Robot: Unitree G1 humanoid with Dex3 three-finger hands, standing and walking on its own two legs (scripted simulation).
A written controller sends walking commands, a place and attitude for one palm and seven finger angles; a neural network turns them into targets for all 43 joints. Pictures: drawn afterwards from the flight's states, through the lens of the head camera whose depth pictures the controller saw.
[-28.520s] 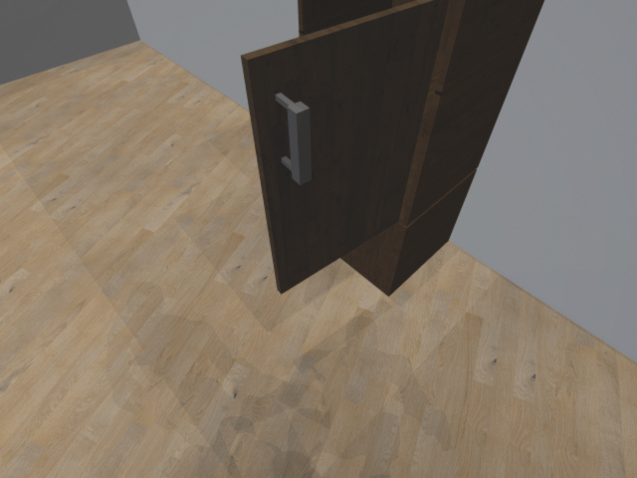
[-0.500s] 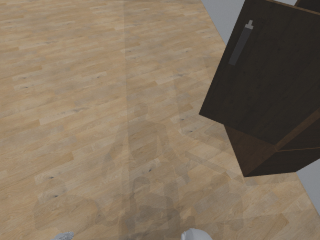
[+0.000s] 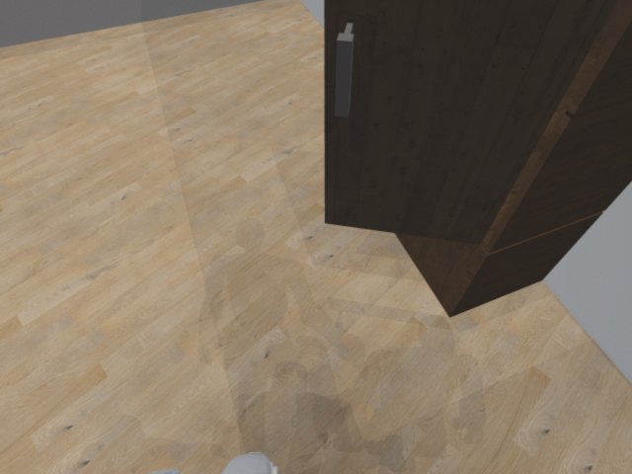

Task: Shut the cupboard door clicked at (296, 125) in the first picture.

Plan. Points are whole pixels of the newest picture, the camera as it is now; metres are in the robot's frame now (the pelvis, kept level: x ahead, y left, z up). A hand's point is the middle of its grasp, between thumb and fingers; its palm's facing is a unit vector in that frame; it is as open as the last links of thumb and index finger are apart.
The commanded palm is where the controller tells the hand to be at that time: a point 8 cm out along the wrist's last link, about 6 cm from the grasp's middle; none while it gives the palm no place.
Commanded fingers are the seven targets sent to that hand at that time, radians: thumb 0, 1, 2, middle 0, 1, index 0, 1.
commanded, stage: turn to face it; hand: left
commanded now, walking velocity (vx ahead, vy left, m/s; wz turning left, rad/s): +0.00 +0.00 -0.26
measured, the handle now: (345, 71) +0.72 -0.01 +0.12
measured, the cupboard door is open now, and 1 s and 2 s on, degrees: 58 58 58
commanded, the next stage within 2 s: take the last steps up to it in 0.12 s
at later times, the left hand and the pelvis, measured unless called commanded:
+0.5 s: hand (185, 473) +0.14 +0.20 -0.16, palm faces -0.17 -0.96 -0.20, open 7.4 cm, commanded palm none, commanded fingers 0.00 0.90 0.90 -0.20 -0.30 -0.20 -0.30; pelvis +0.04 +0.01 +0.00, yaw -10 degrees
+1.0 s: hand (255, 451) +0.18 +0.11 -0.20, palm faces -0.12 -0.99 -0.12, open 7.3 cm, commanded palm none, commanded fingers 0.00 0.90 0.90 -0.20 -0.30 -0.20 -0.30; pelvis +0.17 -0.06 -0.01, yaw -9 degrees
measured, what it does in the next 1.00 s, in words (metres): walks ahead: left foot, then right foot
